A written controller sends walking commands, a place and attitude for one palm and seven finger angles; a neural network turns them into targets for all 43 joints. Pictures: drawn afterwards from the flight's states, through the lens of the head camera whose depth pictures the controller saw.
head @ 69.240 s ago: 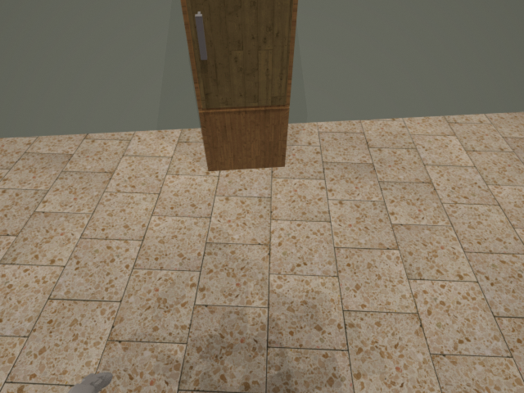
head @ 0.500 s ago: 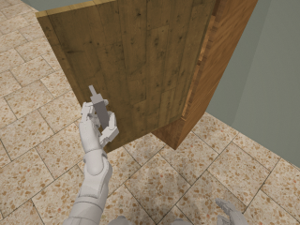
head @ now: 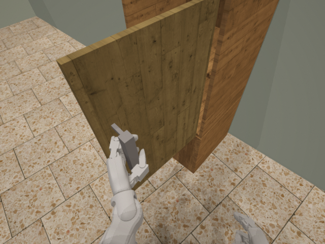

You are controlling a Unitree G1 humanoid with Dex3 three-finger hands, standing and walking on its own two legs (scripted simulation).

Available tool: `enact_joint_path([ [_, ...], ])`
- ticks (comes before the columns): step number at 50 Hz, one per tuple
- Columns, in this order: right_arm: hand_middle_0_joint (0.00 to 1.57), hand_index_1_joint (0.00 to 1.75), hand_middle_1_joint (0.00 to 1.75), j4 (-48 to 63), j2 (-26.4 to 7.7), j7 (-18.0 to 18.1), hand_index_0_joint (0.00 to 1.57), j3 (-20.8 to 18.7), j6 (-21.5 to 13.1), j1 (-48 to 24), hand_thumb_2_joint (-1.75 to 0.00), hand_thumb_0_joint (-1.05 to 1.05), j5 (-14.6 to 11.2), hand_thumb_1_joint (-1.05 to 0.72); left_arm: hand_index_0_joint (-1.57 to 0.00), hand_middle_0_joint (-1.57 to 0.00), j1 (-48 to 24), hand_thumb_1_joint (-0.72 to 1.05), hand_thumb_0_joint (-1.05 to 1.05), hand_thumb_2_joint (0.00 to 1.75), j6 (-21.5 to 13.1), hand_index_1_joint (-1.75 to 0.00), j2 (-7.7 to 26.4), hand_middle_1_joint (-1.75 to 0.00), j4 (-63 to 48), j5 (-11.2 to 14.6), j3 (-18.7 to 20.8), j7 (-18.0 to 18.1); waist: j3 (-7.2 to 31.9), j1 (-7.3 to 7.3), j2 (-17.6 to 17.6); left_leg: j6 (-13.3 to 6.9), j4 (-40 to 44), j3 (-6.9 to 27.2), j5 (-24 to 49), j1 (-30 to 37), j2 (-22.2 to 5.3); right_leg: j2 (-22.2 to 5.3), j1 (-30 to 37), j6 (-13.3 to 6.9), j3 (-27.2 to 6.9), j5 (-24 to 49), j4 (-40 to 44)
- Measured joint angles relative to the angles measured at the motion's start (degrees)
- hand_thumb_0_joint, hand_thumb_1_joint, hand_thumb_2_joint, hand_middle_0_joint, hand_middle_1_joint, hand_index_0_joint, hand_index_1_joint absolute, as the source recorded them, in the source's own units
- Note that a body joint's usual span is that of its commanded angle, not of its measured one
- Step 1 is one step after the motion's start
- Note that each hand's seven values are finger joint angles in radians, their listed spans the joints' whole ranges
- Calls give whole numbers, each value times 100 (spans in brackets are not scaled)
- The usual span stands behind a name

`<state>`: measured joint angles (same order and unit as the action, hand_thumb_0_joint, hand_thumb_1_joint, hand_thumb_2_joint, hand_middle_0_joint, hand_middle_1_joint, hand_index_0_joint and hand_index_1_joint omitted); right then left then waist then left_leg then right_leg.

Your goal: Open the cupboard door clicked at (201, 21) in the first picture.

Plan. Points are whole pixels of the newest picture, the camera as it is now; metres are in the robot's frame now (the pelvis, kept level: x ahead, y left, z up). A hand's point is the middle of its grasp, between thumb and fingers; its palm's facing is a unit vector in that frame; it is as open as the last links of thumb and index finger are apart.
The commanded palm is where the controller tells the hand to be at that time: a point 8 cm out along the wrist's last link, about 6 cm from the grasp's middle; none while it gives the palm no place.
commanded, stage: open thumb and fingers to let go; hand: left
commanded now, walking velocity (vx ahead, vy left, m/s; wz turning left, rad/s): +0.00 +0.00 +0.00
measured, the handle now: (126, 149) +0.34 +0.10 +0.04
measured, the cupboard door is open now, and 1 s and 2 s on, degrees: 86 85 88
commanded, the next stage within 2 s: slide the hand sideways off the handle in 0.84 s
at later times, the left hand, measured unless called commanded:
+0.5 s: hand (141, 161) +0.31 +0.06 +0.04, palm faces +0.37 -0.93 -0.03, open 11.8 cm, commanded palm +0.26 +0.11 +0.04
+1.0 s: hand (139, 165) +0.30 +0.07 +0.04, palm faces +0.23 -0.97 -0.04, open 14.9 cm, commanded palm +0.26 +0.11 +0.04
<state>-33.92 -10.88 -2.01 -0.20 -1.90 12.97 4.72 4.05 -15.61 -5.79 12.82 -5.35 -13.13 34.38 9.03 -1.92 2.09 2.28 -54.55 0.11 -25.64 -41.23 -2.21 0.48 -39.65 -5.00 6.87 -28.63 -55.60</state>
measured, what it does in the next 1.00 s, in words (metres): stands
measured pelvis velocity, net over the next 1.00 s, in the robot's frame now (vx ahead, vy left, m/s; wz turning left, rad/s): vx -0.02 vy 0.02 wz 0.00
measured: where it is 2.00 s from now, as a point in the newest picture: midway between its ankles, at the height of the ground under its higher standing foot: outside the picture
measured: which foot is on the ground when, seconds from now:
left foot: down 0.00-1.00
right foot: down 0.00-1.00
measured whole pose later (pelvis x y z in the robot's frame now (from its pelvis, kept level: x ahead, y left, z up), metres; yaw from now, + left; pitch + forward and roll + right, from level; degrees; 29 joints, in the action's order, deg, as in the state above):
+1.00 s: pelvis -0.02 +0.02 -0.01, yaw +0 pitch +13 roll +0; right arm -34.0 -10.4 -1.9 0.4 -2.5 10.5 4.4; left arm -2.2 -16.9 -5.5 17.5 -5.7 -13.8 30.7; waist 8.5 -0.9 2.3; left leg 0.4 -58.3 -0.4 -25.8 -45.2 -1.1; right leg -0.8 -43.2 -3.4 6.3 -28.2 -58.6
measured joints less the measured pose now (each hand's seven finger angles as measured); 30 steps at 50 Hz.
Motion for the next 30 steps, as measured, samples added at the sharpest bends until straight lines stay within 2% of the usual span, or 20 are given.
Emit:
enact_joint_path([
  [8,20,30,30,-134,-36,121,20,-12,-83,-287,-90,1,27,-91,-34,-33,-433,60,2,75,-111,-132,-79,-132,333,-2,234,77,-58,72,-11,17,-59,105,63,-192,49,-46,-181,-72,104,-32,-134],
  [12,20,30,30,-116,-16,124,20,-22,-65,-320,-90,1,23,-91,-36,-35,-482,51,1,73,-157,-131,-87,-131,365,11,269,32,-48,119,-7,25,-54,112,88,-256,69,-67,-258,-84,109,-34,-170],
  [17,20,30,30,-127,6,135,20,-16,-17,-313,-90,1,11,-91,-36,-35,-504,29,1,64,-203,-129,-91,-129,406,50,283,-35,-46,139,14,20,-52,112,96,-270,85,-81,-275,-81,107,-36,-181],
  [26,20,30,30,-167,5,154,20,-21,29,-234,-90,1,7,-91,-33,-32,-611,-22,0,42,-281,-122,-98,-123,522,41,257,-27,-55,128,10,14,-100,75,86,-312,96,-96,-321,-35,65,-19,-210],
  [30,20,30,30,-157,5,144,20,-33,44,-180,-90,1,1,-91,-32,-30,-600,-37,0,36,-238,-114,-93,-115,526,46,215,-46,-36,114,6,-3,-99,43,81,-291,92,-92,-299,-2,32,8,-183],
])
